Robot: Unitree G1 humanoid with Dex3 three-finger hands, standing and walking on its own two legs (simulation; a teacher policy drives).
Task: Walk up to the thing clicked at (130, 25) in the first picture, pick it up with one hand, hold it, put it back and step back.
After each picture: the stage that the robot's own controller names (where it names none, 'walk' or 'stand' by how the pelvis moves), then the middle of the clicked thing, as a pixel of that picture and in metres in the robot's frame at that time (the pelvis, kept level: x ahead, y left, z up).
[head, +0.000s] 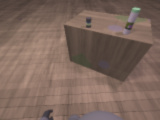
stand; (130, 22) +0.98 -0.37 +0.13
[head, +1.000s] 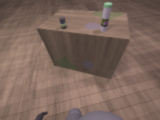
walk; (105, 18) +0.93 -0.06 +0.16
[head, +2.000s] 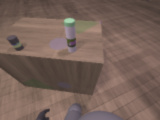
walk; (71, 37) +0.56 +0.22 +0.15
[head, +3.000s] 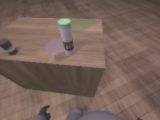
stand; (67, 40) +0.51 +0.19 +0.16
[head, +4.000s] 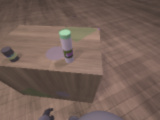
stand; (67, 48) +0.48 +0.20 +0.13
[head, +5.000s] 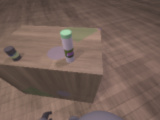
stand; (68, 48) +0.49 +0.20 +0.13
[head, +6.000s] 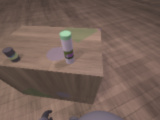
stand; (68, 49) +0.48 +0.20 +0.13
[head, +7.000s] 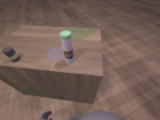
rise first; (68, 49) +0.48 +0.20 +0.13
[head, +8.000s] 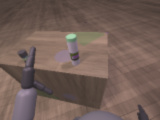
rise first; (73, 51) +0.48 +0.19 +0.13
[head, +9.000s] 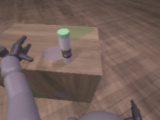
go down; (66, 48) +0.48 +0.19 +0.13
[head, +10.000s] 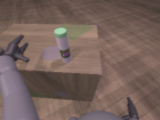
go down; (64, 47) +0.48 +0.19 +0.14
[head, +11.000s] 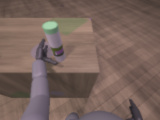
close in; (56, 45) +0.46 +0.20 +0.16
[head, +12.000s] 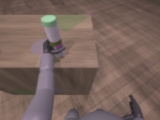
lift; (55, 39) +0.49 +0.21 +0.17
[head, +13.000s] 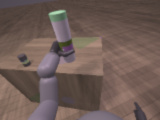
lift; (64, 40) +0.34 +0.15 +0.34
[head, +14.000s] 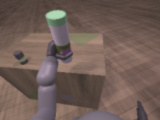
hold; (62, 42) +0.33 +0.17 +0.32
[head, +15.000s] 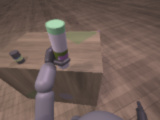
hold; (60, 49) +0.33 +0.17 +0.28
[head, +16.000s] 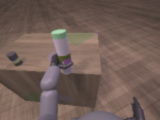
hold; (64, 54) +0.35 +0.17 +0.23
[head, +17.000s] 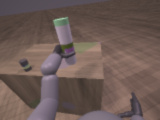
crouch; (66, 43) +0.36 +0.15 +0.33
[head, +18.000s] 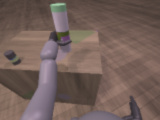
crouch; (62, 31) +0.45 +0.18 +0.30
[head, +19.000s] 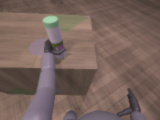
lower; (56, 40) +0.49 +0.20 +0.16
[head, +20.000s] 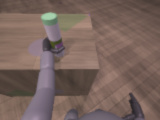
lower; (55, 38) +0.49 +0.20 +0.18
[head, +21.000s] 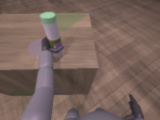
lower; (54, 38) +0.50 +0.20 +0.18
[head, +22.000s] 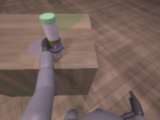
lower; (54, 38) +0.50 +0.20 +0.18
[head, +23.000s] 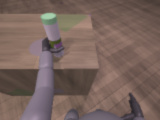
open; (54, 38) +0.50 +0.21 +0.18
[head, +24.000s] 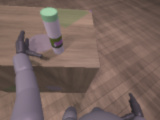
rise; (55, 35) +0.49 +0.20 +0.18
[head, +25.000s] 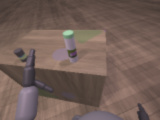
sink last; (71, 48) +0.49 +0.20 +0.15
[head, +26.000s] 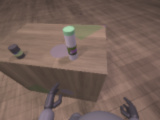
stand; (71, 45) +0.50 +0.19 +0.14
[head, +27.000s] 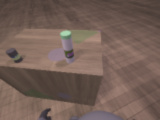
stand; (68, 48) +0.50 +0.20 +0.13
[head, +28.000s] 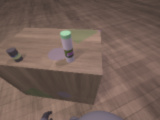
stand; (68, 48) +0.50 +0.21 +0.13
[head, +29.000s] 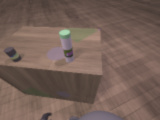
stand; (67, 48) +0.50 +0.21 +0.13
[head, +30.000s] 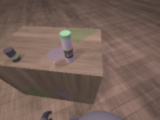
stand; (68, 48) +0.49 +0.20 +0.13
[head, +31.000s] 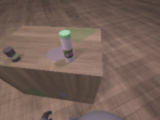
stand; (67, 48) +0.49 +0.20 +0.13
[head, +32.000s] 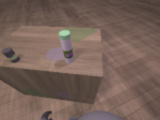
walk; (67, 48) +0.48 +0.20 +0.13
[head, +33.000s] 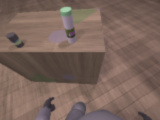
walk; (69, 27) +0.63 +0.21 +0.14
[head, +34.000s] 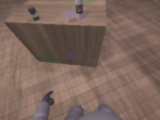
walk; (79, 4) +0.94 +0.16 +0.16
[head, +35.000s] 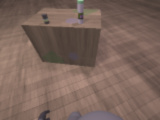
stand; (80, 12) +1.14 +0.19 +0.15
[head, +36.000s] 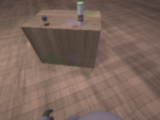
stand; (80, 14) +1.12 +0.18 +0.13
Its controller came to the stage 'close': yes
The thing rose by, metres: 0.23
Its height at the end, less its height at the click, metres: +0.00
